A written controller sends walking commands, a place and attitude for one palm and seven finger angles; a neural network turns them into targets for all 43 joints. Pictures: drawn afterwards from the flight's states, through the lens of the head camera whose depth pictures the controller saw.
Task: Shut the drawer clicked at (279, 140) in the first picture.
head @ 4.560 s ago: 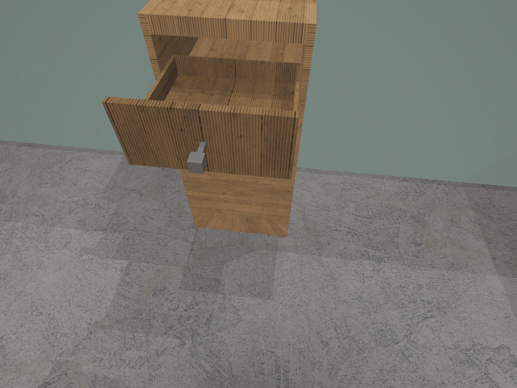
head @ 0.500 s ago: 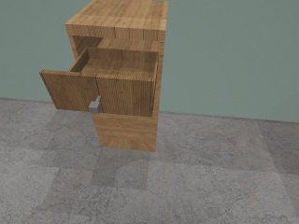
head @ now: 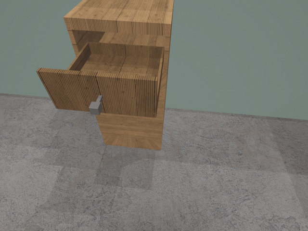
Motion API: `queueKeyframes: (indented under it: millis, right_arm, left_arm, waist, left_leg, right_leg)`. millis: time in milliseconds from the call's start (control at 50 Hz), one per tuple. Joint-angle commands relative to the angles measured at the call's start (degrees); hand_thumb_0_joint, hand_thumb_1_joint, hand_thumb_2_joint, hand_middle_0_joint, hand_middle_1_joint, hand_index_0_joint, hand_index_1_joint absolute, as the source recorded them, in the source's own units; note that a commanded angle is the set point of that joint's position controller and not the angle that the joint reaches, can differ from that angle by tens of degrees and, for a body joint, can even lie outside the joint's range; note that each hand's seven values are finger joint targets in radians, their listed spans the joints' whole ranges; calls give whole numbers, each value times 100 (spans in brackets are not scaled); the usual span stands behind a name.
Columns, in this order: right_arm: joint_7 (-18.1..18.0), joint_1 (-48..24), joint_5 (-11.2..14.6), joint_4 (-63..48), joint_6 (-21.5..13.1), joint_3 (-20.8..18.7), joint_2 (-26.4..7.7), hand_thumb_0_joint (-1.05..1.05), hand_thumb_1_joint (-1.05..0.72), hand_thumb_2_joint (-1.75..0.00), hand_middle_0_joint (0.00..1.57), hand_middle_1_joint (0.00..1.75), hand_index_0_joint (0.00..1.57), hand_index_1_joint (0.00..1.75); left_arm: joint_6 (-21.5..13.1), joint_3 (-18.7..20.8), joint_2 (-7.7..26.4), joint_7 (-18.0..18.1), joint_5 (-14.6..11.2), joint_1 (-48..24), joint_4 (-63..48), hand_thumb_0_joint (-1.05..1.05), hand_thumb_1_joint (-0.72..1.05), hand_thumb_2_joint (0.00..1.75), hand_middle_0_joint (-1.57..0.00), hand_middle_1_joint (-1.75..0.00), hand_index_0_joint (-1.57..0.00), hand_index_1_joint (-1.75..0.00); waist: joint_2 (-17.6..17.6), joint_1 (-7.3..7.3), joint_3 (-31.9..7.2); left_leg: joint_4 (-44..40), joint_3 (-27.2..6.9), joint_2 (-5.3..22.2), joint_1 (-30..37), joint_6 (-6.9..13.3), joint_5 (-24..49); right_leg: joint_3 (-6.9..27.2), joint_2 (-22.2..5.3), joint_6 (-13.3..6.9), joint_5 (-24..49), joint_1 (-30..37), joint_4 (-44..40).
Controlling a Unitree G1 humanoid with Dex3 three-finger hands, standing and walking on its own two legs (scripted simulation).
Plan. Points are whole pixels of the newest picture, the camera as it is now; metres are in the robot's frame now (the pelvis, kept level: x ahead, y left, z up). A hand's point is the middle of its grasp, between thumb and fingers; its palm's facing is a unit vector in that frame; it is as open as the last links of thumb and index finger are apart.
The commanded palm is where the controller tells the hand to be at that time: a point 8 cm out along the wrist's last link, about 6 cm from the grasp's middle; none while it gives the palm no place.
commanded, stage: look again from close up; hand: left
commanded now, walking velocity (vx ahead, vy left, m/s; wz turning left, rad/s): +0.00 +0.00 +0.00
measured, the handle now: (97, 104) +0.48 +0.22 +0.03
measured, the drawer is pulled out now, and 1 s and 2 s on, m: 0.30 0.30 0.30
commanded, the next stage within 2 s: shuffle to correct the standing spot in 0.38 s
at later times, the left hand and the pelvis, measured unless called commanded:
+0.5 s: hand out of the picture +0.06 +0.17 -0.17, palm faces +0.03 -0.98 -0.19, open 7.3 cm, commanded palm none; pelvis +0.06 +0.00 +0.01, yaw -1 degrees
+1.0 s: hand (97, 217) +0.20 +0.19 -0.17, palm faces +0.00 -0.98 -0.20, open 7.3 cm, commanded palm none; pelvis +0.15 +0.01 +0.00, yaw -2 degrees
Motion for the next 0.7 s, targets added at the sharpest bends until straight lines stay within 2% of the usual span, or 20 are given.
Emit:
queueKeyframes:
  millis: [0, 60, 100, 300, 340, 380, 460, 480, 520, 560, 600, 660, 680]
  right_arm:
    - [-22, 134, 3, -225, -122, -96, -513, 0, -90, -90, 20, 30, 20, 30]
    - [-13, 269, 6, -172, -82, -82, -466, 0, -90, -90, 20, 30, 20, 30]
    - [-13, 338, 4, -146, -87, -70, -445, 0, -90, -90, 20, 30, 20, 30]
    - [-63, 70, 62, -75, -213, -15, -549, 0, -90, -90, 20, 30, 20, 30]
    - [-74, 9, 68, -45, -203, -9, -561, 0, -90, -90, 20, 30, 20, 30]
    - [-78, -26, 67, -21, -204, 0, -584, 0, -90, -90, 20, 30, 20, 30]
    - [-79, -96, 66, -12, -193, -6, -639, 0, -90, -90, 20, 30, 20, 30]
    - [-71, -70, 52, 22, -186, 8, -620, 0, -90, -90, 20, 30, 20, 30]
    - [-43, -12, 35, 27, -158, -5, -638, 0, -90, -90, 20, 30, 20, 30]
    - [-18, -37, 15, -23, -138, -12, -648, 0, -90, -90, 20, 30, 20, 30]
    - [1, -58, 7, -72, -129, -3, -608, 0, -90, -90, 20, 30, 20, 30]
    - [3, -61, -5, -170, -134, -23, -561, 0, -90, -90, 20, 30, 20, 30]
    - [0, -26, -3, -203, -157, -27, -551, 0, -90, -90, 20, 30, 20, 30]
  left_arm:
    - [-162, 30, 452, 51, -9, 458, -139, 0, 90, 90, -20, -30, -20, -30]
    - [-180, 17, 474, 66, -15, 367, -144, 0, 90, 90, -20, -30, -20, -30]
    - [-185, 8, 489, 71, -27, 326, -137, 0, 90, 90, -20, -30, -20, -30]
    - [-280, -50, 529, 104, -52, 332, -3, 0, 90, 90, -20, -30, -20, -30]
    - [-270, -58, 524, 117, -45, 280, 3, 0, 90, 90, -20, -30, -20, -30]
    - [-265, -62, 538, 122, -50, 276, 26, 0, 90, 90, -20, -30, -20, -30]
    - [-270, -64, 602, 129, -47, 222, 22, 0, 90, 90, -20, -30, -20, -30]
    - [-267, -67, 563, 128, -47, 259, 43, 0, 90, 90, -20, -30, -20, -30]
    - [-235, -29, 618, 111, -18, 301, 26, 0, 90, 90, -20, -30, -20, -30]
    - [-207, 20, 681, 82, -5, 279, -37, 0, 90, 90, -20, -30, -20, -30]
    - [-197, 75, 786, 57, -3, 334, -70, 0, 90, 90, -20, -30, -20, -30]
    - [-200, 184, 920, 60, -4, 523, -96, 0, 90, 90, -20, -30, -20, -30]
    - [-214, 216, 931, 67, -3, 532, -122, 0, 90, 90, -20, -30, -20, -30]
  waist:
    - [163, 79, 416]
    - [-128, -11, 497]
    - [-110, -54, 455]
    - [121, -25, 47]
    - [57, -22, 179]
    - [94, -18, 163]
    - [-65, -25, 178]
    - [6, -9, 102]
    - [-99, 20, 127]
    - [-130, 37, 363]
    - [-315, 89, 565]
    - [-719, 121, 565]
    - [-777, 106, 524]
  left_leg:
    - [-1123, -690, 477, -738, 248, -1424]
    - [-902, -547, 399, -451, 206, -1144]
    - [-858, -495, 387, -271, 190, -913]
    - [-868, -365, 555, 348, 144, 441]
    - [-878, -352, 581, 354, 139, 609]
    - [-912, -343, 588, 429, 135, 642]
    - [-880, -312, 585, 542, 123, 794]
    - [-858, -259, 567, 587, 114, 634]
    - [-770, -188, 506, 510, 142, -47]
    - [-639, -116, 412, 296, 152, -486]
    - [-373, 29, 273, 25, 131, -677]
    - [323, 310, 135, -251, 69, -771]
    - [339, 317, 165, -259, 61, -743]
  right_leg:
    - [677, -498, -81, -1143, 442, -782]
    - [787, -560, -102, -1442, 130, -1009]
    - [798, -583, -118, -1404, 54, -1038]
    - [633, -595, -120, 496, 693, -729]
    - [605, -588, -113, 701, 710, -696]
    - [604, -595, -108, 719, 730, -696]
    - [602, -606, -108, 954, 793, -708]
    - [597, -617, -120, 776, 856, -712]
    - [661, -601, -192, -33, 844, -706]
    - [848, -667, -285, -727, 713, -815]
    - [1115, -794, -400, -1131, 738, -1010]
    - [1609, -1210, -708, -946, 937, -1222]
    - [1685, -1304, -805, -522, 1008, -1135]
